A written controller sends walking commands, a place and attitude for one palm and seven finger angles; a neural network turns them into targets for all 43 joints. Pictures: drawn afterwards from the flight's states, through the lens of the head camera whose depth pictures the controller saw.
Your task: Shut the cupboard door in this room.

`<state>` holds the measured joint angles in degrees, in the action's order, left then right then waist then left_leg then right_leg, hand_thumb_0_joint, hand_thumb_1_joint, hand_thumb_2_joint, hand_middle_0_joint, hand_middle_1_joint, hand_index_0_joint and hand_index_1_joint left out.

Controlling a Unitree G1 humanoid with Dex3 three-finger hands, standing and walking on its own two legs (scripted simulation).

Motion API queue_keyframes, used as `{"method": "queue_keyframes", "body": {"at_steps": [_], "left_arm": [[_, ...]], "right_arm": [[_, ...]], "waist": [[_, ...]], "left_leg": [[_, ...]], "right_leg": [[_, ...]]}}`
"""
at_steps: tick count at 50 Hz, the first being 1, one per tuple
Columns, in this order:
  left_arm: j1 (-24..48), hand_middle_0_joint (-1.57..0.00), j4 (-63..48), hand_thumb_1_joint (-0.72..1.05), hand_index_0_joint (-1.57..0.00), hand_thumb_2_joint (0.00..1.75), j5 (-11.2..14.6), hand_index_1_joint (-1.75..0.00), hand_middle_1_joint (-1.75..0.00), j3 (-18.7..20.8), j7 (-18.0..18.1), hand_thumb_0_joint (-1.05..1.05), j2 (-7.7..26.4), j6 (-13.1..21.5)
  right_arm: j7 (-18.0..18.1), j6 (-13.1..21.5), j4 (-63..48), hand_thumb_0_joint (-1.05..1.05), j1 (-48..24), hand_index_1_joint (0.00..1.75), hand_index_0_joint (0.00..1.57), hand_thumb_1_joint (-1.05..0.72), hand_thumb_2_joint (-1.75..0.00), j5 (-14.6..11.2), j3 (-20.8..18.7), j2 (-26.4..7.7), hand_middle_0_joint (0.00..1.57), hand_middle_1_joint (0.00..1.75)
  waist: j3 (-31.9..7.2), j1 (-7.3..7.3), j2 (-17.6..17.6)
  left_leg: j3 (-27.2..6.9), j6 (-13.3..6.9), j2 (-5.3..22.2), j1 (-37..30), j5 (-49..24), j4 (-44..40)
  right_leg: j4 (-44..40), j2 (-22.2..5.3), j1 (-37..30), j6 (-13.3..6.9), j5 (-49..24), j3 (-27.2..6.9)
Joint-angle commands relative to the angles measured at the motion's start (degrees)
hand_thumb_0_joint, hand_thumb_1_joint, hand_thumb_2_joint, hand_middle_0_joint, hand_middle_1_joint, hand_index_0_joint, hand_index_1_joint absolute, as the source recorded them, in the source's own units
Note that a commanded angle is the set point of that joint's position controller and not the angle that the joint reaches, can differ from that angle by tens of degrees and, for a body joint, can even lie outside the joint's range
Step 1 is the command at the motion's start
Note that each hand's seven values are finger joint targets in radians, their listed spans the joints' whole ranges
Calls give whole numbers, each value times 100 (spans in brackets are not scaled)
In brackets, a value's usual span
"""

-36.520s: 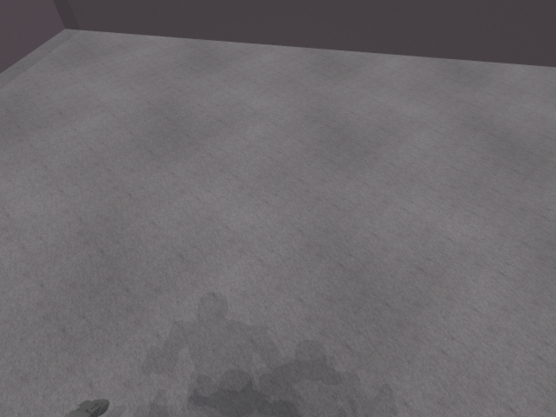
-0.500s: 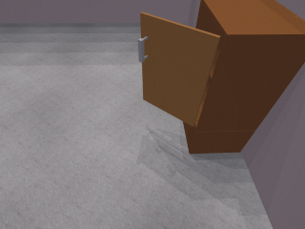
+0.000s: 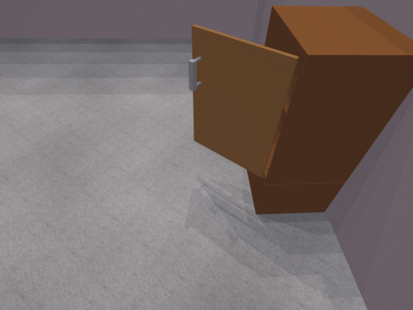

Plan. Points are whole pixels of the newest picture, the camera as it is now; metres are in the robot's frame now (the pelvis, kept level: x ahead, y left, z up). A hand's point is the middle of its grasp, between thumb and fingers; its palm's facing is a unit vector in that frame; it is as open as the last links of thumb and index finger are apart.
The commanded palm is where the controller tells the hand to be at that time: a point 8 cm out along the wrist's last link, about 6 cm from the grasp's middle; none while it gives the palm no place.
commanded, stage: look to check the result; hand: left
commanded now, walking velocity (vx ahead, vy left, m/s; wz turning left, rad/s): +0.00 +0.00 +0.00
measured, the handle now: (195, 73) +0.98 +0.10 -0.04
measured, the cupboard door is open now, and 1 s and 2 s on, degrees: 50 50 50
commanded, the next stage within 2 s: walk to a spot facing it in 0.50 s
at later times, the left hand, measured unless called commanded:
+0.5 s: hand out of the picture +0.00 +0.18 -0.17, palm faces +0.03 -0.98 -0.22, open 7.4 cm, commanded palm none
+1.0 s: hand out of the picture +0.03 +0.22 -0.20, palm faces +0.22 -0.95 -0.22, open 7.4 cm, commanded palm none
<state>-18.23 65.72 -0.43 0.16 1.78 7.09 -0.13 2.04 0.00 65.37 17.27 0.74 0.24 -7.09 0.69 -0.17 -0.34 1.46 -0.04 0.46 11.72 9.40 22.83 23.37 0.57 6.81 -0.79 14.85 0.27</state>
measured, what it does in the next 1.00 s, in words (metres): stands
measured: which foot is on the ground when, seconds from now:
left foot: down 0.00-1.00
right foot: down 0.00-0.96, up 0.98-1.00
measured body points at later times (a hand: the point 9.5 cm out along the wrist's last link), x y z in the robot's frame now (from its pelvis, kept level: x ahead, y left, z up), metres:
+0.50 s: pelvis +0.01 +0.00 +0.00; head +0.01 +0.00 +0.45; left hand +0.00 +0.24 -0.16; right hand +0.01 -0.23 -0.16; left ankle +0.03 +0.12 -0.74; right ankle -0.02 -0.11 -0.74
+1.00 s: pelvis +0.00 +0.02 -0.02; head +0.03 +0.04 +0.42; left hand +0.02 +0.27 -0.18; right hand +0.08 -0.22 -0.17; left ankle +0.03 +0.11 -0.74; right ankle -0.02 -0.11 -0.73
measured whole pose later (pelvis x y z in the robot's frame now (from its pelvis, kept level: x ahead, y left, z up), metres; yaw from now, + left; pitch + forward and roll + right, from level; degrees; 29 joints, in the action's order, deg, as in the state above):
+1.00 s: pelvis +0.00 +0.02 -0.02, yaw +11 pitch -2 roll +0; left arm -11.3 56.1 -1.0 3.5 1.6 12.8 -2.2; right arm -0.3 -2.5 58.0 13.6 1.4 -2.4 -10.8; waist 5.8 -0.9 -2.4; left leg 2.7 -2.1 -1.1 19.9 15.6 38.7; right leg 43.4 -5.0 12.9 1.1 27.8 8.4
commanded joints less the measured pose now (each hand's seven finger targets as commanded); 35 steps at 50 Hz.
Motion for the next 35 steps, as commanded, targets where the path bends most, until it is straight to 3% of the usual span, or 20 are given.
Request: {"method": "queue_keyframes", "body": {"at_steps": [1,21,31,33,35], "left_arm": [[-397,-20,-127,90,-20,90,-16,-30,-30,129,41,0,585,63],[-71,-20,-217,90,-20,90,-25,-30,-30,178,14,0,983,108],[242,-20,-303,90,-20,90,-23,-30,-30,213,-8,0,1277,142],[164,-20,-295,90,-20,90,-11,-30,-30,183,16,0,1043,80],[91,-20,-359,90,-20,90,-20,-30,-30,236,36,0,1103,19]], "right_arm": [[32,35,-138,0,328,30,20,-90,-90,16,-114,-566,20,30],[8,63,-211,0,-2,30,20,-90,-90,10,-170,-957,20,30],[-8,95,-268,0,-313,30,20,-90,-90,10,-194,-1249,20,30],[-30,42,-274,0,-255,30,20,-90,-90,15,-136,-948,20,30],[-40,-23,-345,0,-235,30,20,-90,-90,14,-148,-945,20,30]], "waist": [[538,-19,144],[366,-31,9],[176,-27,139],[220,-16,129],[300,10,24]], "left_leg": [[-482,-118,479,-74,-8,-470],[-514,-135,514,-274,-316,-421],[-532,-117,551,-388,-614,-411],[-528,-66,509,-203,-773,-300],[-567,-66,462,55,-818,-94]], "right_leg": [[-590,-535,647,-142,-162,-449],[-631,-590,511,-165,-368,-480],[-665,-639,285,-180,-738,-504],[-484,-709,236,-107,-852,-354],[-267,-781,240,-107,-846,-246]]}}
